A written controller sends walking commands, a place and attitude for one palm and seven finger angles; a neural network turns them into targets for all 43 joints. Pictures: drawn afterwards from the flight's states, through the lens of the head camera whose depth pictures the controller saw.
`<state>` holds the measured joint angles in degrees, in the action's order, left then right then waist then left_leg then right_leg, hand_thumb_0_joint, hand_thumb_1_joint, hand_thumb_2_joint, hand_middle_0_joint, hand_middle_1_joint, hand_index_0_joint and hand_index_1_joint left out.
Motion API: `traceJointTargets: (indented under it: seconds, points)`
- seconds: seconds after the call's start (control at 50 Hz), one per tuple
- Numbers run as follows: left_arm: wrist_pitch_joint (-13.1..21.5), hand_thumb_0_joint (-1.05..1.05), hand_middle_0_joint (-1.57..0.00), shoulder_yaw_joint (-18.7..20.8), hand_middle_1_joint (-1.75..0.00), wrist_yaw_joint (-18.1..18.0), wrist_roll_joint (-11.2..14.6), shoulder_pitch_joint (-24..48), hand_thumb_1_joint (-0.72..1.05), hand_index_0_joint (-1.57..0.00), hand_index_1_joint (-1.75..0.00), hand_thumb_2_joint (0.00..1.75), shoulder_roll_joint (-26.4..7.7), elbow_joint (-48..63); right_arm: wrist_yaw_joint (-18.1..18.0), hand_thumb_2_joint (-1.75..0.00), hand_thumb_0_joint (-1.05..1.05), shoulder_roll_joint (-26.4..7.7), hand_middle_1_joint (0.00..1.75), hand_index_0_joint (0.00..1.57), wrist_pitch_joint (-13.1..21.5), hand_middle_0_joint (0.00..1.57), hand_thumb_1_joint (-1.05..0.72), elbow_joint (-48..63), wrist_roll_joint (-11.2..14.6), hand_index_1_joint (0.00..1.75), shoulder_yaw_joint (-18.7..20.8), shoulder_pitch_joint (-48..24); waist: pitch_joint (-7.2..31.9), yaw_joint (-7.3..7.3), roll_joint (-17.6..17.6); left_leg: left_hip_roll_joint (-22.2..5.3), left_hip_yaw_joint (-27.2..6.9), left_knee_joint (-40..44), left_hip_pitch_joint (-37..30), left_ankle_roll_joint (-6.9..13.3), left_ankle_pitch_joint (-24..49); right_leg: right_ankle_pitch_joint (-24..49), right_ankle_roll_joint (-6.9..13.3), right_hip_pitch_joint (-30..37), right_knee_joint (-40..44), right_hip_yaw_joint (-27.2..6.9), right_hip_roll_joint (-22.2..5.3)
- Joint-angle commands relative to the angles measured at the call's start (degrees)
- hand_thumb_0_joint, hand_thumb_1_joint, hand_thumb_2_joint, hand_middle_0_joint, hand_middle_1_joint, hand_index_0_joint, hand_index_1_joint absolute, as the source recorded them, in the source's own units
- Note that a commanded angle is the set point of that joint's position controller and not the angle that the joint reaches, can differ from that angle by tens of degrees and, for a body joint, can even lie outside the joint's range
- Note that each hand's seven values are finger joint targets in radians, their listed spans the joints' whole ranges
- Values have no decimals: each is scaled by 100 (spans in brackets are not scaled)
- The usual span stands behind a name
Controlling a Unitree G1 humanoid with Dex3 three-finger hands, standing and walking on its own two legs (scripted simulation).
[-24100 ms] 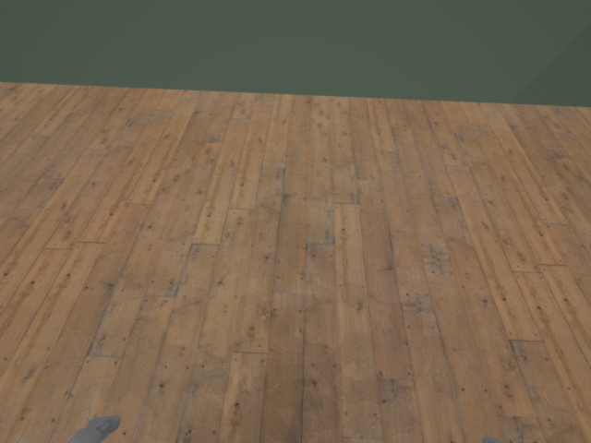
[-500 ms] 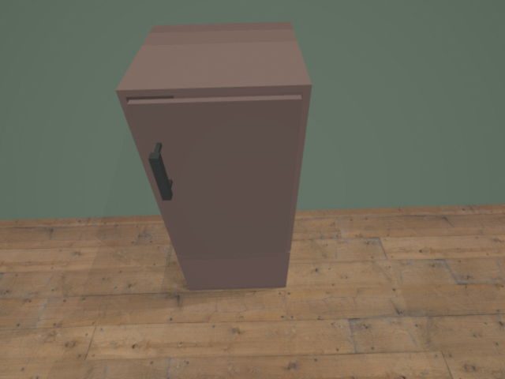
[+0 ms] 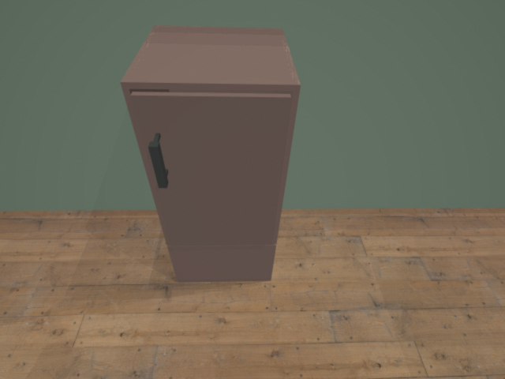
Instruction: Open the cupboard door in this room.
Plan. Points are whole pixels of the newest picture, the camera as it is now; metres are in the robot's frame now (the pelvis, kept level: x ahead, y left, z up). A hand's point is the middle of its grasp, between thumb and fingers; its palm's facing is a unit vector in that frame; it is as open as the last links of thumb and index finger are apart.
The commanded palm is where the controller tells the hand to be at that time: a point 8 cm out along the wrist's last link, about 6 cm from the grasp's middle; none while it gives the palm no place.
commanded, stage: come to a stop and stand still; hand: left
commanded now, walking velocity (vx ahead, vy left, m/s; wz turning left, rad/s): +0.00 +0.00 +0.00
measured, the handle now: (160, 160) +0.63 +0.26 -0.04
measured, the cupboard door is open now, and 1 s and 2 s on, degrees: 0 0 0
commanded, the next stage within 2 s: look again from close up in 0.46 s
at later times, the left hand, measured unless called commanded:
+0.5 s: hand out of the picture -0.09 +0.14 -0.17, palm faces +0.10 -0.99 -0.14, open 7.4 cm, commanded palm none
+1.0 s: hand out of the picture -0.03 +0.19 -0.17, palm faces +0.02 -0.98 -0.19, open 7.3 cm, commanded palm none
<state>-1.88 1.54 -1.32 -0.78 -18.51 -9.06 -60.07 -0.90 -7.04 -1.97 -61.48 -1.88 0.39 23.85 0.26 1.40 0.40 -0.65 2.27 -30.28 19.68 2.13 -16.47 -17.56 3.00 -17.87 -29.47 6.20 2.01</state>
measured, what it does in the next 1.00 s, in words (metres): steps on the spot: right foot, then left foot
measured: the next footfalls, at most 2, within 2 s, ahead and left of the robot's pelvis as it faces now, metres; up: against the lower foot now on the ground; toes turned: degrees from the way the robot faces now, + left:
right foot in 0.16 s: +0.02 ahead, -0.08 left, +0.00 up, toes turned -3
left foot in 0.44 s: -0.02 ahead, +0.13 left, +0.00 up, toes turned +1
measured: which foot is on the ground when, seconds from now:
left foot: down 0.00-0.18, up 0.20-0.42, down 0.44-1.00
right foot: down 0.00-0.02, up 0.04-0.14, down 0.16-1.00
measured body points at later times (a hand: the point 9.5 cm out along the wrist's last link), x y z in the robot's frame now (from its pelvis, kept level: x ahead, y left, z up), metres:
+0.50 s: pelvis -0.04 +0.00 +0.00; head -0.04 +0.00 +0.45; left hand -0.09 +0.20 -0.16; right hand -0.02 -0.23 -0.15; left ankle -0.06 +0.13 -0.74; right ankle -0.02 -0.08 -0.74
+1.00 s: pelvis -0.03 +0.02 +0.00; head -0.02 +0.02 +0.45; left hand -0.03 +0.25 -0.15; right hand -0.08 -0.17 -0.16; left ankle -0.06 +0.13 -0.74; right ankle -0.02 -0.08 -0.74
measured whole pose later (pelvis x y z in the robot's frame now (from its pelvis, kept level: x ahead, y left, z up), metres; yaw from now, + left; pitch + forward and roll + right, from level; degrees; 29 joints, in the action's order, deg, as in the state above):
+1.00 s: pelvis -0.03 +0.02 +0.00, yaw -1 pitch +0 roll +0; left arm 0.5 0.4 -1.9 -0.5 -16.5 -8.1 -64.0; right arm -2.3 -5.5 1.1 -65.6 -0.7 -1.3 22.1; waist -1.0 0.4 -0.3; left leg 0.9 2.2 -24.9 8.4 1.2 -16.5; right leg -13.6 1.6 -13.3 -26.9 2.4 0.3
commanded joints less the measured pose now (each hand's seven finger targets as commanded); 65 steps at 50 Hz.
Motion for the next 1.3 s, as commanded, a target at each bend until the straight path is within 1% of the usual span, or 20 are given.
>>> traceJointTargets:
  seconds: [0.0, 0.06, 0.1, 0.12, 0.14, 0.16, 0.18, 0.22, 0.24, 0.32, 0.36, 0.4, 0.44, 0.48, 0.58, 0.64, 0.86, 1.12, 1.2, 1.28]
  points:
    - [50, 0, -20, 119, -30, 47, -50, -702, 90, -20, -30, 90, -273, 125, -67, -90, 0, -834, 30, 20, 102, 20, -90, 293, -12, 30, 177, -268, -310, -404, -1106, -934, -1256, 2040, 1797, 335, -2518, -638, -189, 1040, -1171, -63, 2]
    - [-24, 0, -20, 128, -30, 47, -85, -1577, 90, -20, -30, 90, -16, -76, -71, -90, 0, -975, 30, 20, 114, 20, -90, 554, 35, 30, 235, -1213, -180, -853, -1180, -1150, -1281, 2316, 2533, 499, -2302, -523, -183, 1799, -2228, -74, 29]
    - [93, 0, -20, 74, -30, 16, -66, -1444, 90, -20, -30, 90, 88, -26, -77, -90, 0, -870, 30, 20, 126, 20, -90, 522, -6, 30, 220, -1007, -558, -670, -577, -909, -1104, 1750, 1944, 350, -2055, -782, -103, 1421, -578, -289, -142]
    - [164, 0, -20, 42, -30, -24, -73, -1416, 90, -20, -30, 90, 21, -28, -61, -90, 0, -668, 30, 20, 87, 20, -90, 440, 26, 30, 201, -771, -802, -576, 139, -496, -771, 886, 1482, 130, -1662, -1334, -36, 943, 904, -863, -440]
    - [209, 0, -20, 45, -30, -76, -95, -1348, 90, -20, -30, 90, -293, -35, -53, -90, 0, -313, 30, 20, 28, 20, -90, 462, 123, 30, 178, -631, -1062, -373, 1331, 32, -241, -425, 1483, -127, -928, -2529, 258, 246, 1958, -2478, -1457]
    - [210, 0, -20, 23, -30, -127, -74, -826, 90, -20, -30, 90, -486, 156, -37, -90, 0, -299, 30, 20, -16, 20, -90, 487, 92, 30, 203, -589, -1409, -192, 1336, 2, -280, -1347, 1167, -125, -517, -2840, 512, -809, 2629, -3115, -2131]
    - [205, 0, -20, 40, -30, -124, -86, -268, 90, -20, -30, 90, -576, 293, 5, -90, 0, -362, 30, 20, -33, 20, -90, 496, 62, 30, 224, -468, -1089, 107, 669, -18, -441, -1817, 389, -126, -368, -2252, 697, -1302, 2508, -2769, -2119]
    - [386, 0, -20, -5, -30, -142, -39, 94, 90, -20, -30, 90, -351, 358, 43, -90, 0, -407, 30, 20, -1, 20, -90, 255, 86, 30, 216, -241, -921, 199, 904, -125, -402, -2048, 337, -99, -2, -1708, 352, -1146, 2389, -2312, -1540]
    - [415, 0, -20, -22, -30, -128, -28, 90, 90, -20, -30, 90, -326, 324, 54, -90, 0, -431, 30, 20, 40, 20, -90, 247, 99, 30, 213, -223, -858, 201, 805, -130, -351, -1974, 298, -101, 38, -1307, 377, -899, 2251, -2025, -1407]
    - [395, 0, -20, 2, -30, -69, -82, -458, 90, -20, -30, 90, -430, 73, 12, -90, 0, -287, 30, 20, 173, 20, -90, 301, 118, 30, 128, -503, -623, -93, 308, -32, -63, -566, -176, -116, -345, -749, 526, -244, 1858, -1834, -1252]
    - [370, 0, -20, 5, -30, -46, -66, -587, 90, -20, -30, 90, -491, -43, -33, -90, 0, -279, 30, 20, 238, 20, -90, 228, 116, 30, 87, -328, -422, -91, 328, 15, -56, 381, -687, -88, -66, -715, 342, -72, 1632, -1744, -1082]
    - [382, 0, -20, -16, -30, -49, -41, -633, 90, -20, -30, 90, -372, -86, -93, -90, 0, -429, 30, 20, 353, 20, -90, 177, 122, 30, 82, -172, -207, -100, 18, -285, -357, 978, -1127, 21, 345, -95, 73, 43, 1237, -1472, -828]
    - [411, 0, -20, -30, -30, -47, -19, -634, 90, -20, -30, 90, -271, -137, -148, -90, 0, -561, 30, 20, 410, 20, -90, 141, 105, 30, 69, -165, -148, -193, -165, -606, -532, 849, -940, 119, 826, 801, -105, 385, 1104, -1274, -638]
    - [385, 0, -20, -18, -30, -47, -7, -500, 90, -20, -30, 90, -411, -237, -160, -90, 0, -525, 30, 20, 428, 20, -90, 38, 120, 30, 35, -212, 57, -212, -493, -550, -453, 896, -778, 27, 897, 1253, -115, 851, 896, -1132, -725]
    - [310, 0, -20, -59, -30, -20, -18, -321, 90, -20, -30, 90, -411, -250, -139, -90, 0, -446, 30, 20, 338, 20, -90, -3, 90, 30, -18, -218, -734, -232, 112, -457, -492, 1170, -121, 5, -252, -109, -48, 621, 1185, -1149, -711]
    - [288, 0, -20, -50, -30, -21, 1, -274, 90, -20, -30, 90, -429, -227, -130, -90, 0, -429, 30, 20, 320, 20, -90, -79, 60, 30, -48, -70, -831, -223, -82, -423, -525, 1250, -47, 31, -429, -371, -28, 521, 1187, -1185, -708]
    - [342, 0, -20, -68, -30, -33, 19, -198, 90, -20, -30, 90, -343, -185, -146, -90, 0, -403, 30, 20, 423, 20, -90, -208, 98, 30, -72, 148, -293, -226, -138, -550, -624, 1222, -297, 85, 384, 838, 2, 941, 618, -924, -715]
    - [336, 0, -20, -99, -30, -74, 4, -188, 90, -20, -30, 90, -273, -322, -195, -90, 0, -366, 30, 20, 417, 20, -90, -301, 116, 30, -75, 119, -477, -143, -175, -556, -471, 1014, -774, 80, 1193, 1366, -5, 711, 463, -907, -736]
    - [309, 0, -20, -42, -30, -19, -57, -259, 90, -20, -30, 90, -314, -285, -138, -90, 0, -489, 30, 20, 363, 20, -90, -254, 88, 30, -30, 73, -670, -179, -93, -541, -625, 1026, -465, 240, -468, -292, 42, 533, 353, -839, -666]
    - [329, 0, -20, 48, -30, 32, -83, -459, 90, -20, -30, 90, -413, -226, -98, -90, 0, -451, 30, 20, 360, 20, -90, -69, 76, 30, 1, -60, -976, -254, 178, -298, -507, 484, 134, 270, -805, -875, 203, 639, 527, -1177, -837]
